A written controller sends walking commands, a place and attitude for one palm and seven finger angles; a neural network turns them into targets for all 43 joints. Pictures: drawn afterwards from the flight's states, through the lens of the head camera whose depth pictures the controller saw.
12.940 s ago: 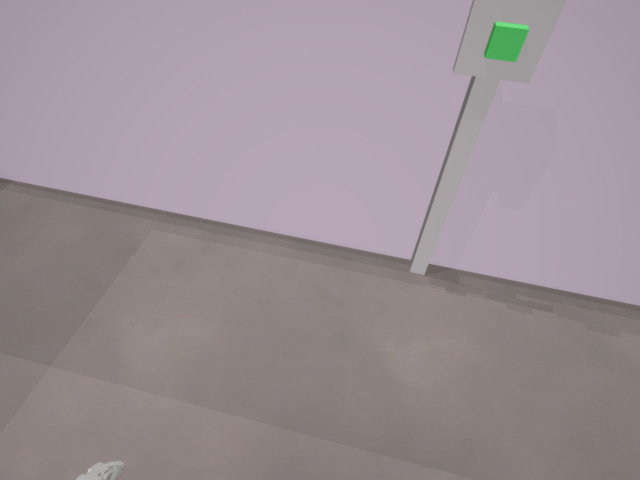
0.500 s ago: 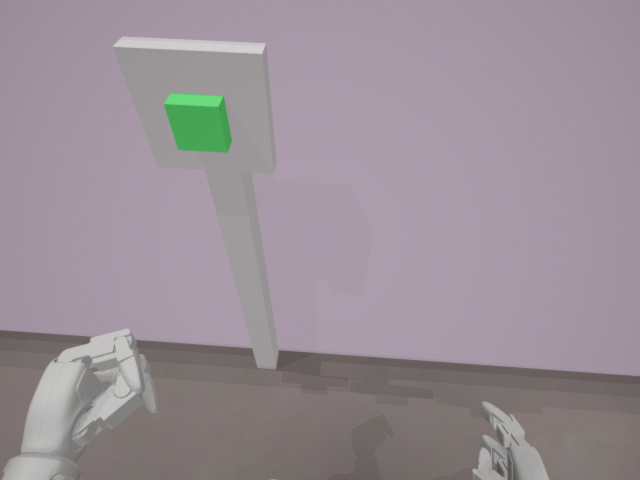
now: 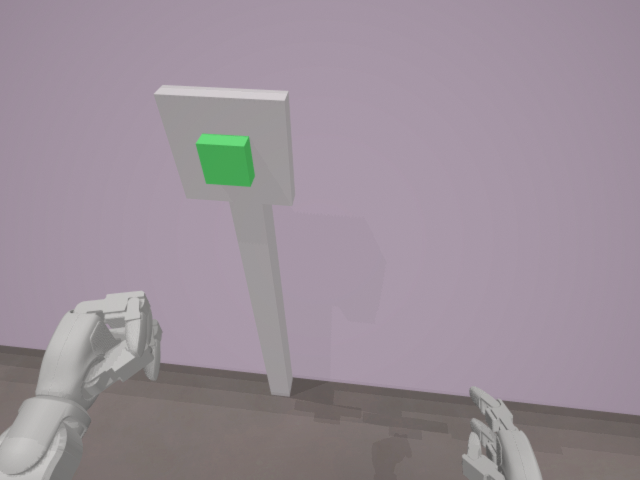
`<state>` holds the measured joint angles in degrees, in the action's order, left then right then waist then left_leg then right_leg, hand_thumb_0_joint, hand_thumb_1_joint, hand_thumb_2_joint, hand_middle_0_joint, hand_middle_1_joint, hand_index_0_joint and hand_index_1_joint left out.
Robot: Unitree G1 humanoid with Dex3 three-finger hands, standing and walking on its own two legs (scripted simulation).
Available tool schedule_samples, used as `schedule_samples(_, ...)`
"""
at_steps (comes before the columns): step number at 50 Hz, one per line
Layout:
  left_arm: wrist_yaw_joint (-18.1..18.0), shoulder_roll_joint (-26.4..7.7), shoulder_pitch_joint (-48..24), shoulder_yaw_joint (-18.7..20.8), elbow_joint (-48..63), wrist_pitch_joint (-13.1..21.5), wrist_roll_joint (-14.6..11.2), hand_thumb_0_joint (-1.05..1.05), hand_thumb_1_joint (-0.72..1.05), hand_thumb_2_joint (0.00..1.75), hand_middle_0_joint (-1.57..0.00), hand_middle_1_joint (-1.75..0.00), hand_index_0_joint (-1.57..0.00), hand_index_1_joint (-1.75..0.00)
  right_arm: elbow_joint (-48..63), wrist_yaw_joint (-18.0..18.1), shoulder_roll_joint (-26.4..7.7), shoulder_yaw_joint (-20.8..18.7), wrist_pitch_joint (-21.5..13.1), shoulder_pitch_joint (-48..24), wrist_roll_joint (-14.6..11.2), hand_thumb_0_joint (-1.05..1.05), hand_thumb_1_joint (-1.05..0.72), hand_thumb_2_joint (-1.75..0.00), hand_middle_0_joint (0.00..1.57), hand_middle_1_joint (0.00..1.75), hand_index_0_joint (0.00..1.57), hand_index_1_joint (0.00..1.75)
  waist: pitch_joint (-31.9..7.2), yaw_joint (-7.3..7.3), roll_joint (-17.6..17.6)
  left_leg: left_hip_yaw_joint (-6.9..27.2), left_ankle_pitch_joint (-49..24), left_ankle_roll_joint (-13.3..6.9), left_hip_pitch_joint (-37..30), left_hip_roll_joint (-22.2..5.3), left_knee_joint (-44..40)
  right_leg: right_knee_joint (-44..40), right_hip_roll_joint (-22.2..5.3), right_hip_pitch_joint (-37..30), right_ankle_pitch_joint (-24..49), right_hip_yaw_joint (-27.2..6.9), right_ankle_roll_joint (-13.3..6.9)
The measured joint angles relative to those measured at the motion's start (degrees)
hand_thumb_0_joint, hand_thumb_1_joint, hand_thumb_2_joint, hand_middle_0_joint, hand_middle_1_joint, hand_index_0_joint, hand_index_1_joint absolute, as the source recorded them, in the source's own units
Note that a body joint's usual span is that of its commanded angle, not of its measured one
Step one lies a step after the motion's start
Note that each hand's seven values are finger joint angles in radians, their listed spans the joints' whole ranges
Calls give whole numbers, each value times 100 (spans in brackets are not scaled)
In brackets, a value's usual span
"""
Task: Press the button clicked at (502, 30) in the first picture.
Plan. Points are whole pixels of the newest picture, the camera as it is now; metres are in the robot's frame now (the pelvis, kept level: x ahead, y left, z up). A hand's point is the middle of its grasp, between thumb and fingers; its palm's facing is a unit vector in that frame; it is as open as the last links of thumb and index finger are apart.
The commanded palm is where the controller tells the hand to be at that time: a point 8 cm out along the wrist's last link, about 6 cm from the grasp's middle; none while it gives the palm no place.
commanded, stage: raise the hand and make a fist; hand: left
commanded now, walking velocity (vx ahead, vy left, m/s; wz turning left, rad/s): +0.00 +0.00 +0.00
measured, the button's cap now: (227, 159) +0.50 +0.19 +0.16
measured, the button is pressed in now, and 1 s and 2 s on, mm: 0 0 0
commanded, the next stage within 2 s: aim a knuckle at the button in 0.60 s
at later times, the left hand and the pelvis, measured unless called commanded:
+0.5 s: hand (152, 332) +0.22 +0.19 +0.15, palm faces +0.02 -1.00 -0.08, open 3.1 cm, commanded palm +0.19 +0.24 +0.16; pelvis -0.01 -0.02 +0.01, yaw +0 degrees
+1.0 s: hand (174, 302) +0.26 +0.18 +0.15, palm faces +0.00 -1.00 -0.06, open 3.1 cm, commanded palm +0.24 +0.24 +0.15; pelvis -0.01 -0.02 +0.01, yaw +0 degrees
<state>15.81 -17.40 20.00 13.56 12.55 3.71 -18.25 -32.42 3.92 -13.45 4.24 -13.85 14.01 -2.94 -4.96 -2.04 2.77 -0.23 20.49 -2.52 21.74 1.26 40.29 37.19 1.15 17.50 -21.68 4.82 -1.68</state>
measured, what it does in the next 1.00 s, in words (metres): stands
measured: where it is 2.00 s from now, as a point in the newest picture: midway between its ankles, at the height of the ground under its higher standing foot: outside the picture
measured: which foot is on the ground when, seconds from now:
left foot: down 0.00-1.00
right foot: down 0.00-1.00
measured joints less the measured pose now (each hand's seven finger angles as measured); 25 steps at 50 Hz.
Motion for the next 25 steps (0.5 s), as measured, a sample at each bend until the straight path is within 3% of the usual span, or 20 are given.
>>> schedule_samples(12, 100, -171, -763, 214, -139, -601, -66, 2, 90, 90, -130, -150, -131, -150, -241, 88, -112, 20, -23, 11, -57, 2, -90, -90, 20, 30, 20, 30, 117, -31, 18, -8, -266, 42, -508, 6, -508, -420, 6, -460, 224, -19, -39)
schedule_samples(18, 91, -123, -778, 272, -210, -840, -78, 1, 90, 90, -130, -150, -130, -150, -211, 81, -148, -21, 0, -30, -79, 2, -90, -90, 20, 30, 20, 30, 127, 3, 25, -29, -361, 71, -614, -15, -660, -524, 28, -532, 301, -44, -67)
schedule_samples(25, -16, -37, -629, 158, -120, -729, 7, 2, 90, 90, -130, -150, -130, -150, -223, 93, -147, -47, -31, -37, -51, 2, -90, -90, 20, 30, 20, 30, 182, -22, -5, -12, -403, 109, -674, -40, -708, -553, 55, -584, 327, -29, -105)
